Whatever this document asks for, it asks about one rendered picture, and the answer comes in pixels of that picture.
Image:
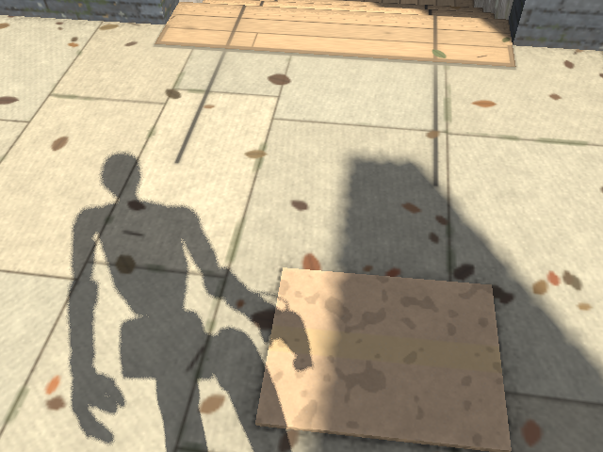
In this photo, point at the stairs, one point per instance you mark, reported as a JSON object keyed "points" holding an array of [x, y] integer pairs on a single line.
{"points": [[364, 6]]}

